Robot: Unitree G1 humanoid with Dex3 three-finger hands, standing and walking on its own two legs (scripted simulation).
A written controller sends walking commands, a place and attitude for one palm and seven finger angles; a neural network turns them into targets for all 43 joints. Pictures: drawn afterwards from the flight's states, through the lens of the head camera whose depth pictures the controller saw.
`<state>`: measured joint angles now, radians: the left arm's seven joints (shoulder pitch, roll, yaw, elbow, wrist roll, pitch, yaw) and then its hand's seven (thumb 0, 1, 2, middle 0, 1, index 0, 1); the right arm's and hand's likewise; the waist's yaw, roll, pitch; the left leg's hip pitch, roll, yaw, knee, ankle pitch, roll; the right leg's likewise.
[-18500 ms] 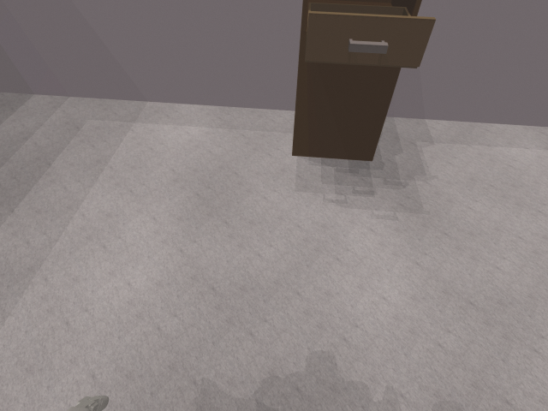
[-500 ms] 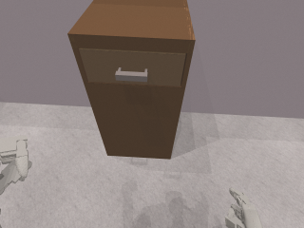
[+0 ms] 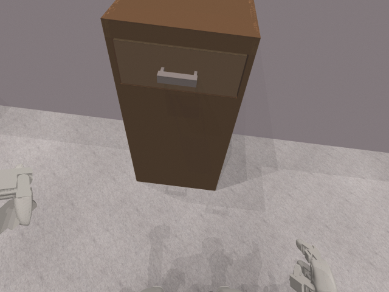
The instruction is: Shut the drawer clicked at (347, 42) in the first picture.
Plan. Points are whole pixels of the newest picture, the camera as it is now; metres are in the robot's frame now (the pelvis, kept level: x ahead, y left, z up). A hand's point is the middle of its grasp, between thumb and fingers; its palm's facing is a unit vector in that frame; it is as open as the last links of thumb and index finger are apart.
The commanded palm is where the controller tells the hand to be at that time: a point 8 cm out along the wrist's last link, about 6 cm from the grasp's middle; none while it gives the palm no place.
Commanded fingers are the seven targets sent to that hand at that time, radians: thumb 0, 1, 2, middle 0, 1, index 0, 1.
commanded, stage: step back with the hand held close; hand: left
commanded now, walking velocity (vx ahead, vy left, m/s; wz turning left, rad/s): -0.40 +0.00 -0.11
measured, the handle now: (178, 75) +0.74 +0.08 +0.02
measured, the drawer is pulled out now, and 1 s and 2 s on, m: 0.00 0.00 0.00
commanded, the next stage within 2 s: stop stepping back and stand still in 0.22 s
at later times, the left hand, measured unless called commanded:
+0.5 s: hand (10, 291) +0.11 +0.21 +0.18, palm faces +0.22 -0.84 -0.49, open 3.2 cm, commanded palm +0.06 +0.25 +0.19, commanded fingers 0.00 0.90 0.90 -1.40 -1.60 -1.40 -1.60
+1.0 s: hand out of the picture +0.04 +0.23 +0.17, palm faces +0.40 -0.83 -0.38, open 3.3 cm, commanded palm -0.02 +0.26 +0.19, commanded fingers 0.00 0.90 0.90 -1.40 -1.60 -1.40 -1.60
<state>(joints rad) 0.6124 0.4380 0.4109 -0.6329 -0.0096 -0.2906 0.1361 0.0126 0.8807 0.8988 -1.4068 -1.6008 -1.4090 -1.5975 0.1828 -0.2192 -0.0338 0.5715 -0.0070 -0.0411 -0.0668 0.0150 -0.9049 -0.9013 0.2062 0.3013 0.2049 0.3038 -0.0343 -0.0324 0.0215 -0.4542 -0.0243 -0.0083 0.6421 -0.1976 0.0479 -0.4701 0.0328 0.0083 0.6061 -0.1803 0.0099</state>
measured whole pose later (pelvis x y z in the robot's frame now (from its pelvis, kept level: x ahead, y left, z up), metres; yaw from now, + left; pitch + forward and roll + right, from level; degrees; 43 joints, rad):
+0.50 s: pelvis -0.10 -0.02 +0.01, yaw -5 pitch +1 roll -2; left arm 0.69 0.47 0.41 -0.58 -0.06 -0.27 0.11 0.01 0.88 0.90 -1.41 -1.60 -1.41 -1.60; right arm 0.24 -0.22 -0.01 0.61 0.00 -0.08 -0.08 0.01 -0.90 -0.90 0.21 0.30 0.21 0.30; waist -0.04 -0.01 -0.05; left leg -0.40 0.02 0.01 0.49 -0.11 0.03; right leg -0.17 0.04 0.02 0.47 -0.32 0.00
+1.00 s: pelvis -0.16 -0.02 +0.01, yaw -3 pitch -2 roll -1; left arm 0.55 0.34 0.35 -0.46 0.00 -0.20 0.15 0.01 0.89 0.90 -1.41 -1.60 -1.41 -1.60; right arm 0.24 -0.18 0.04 0.64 -0.02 -0.16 -0.09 0.02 -0.90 -0.90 0.21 0.30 0.21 0.30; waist 0.01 -0.02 -0.04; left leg -0.28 -0.03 0.02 0.49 -0.18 0.05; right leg -0.24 0.03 0.02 0.59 -0.35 0.00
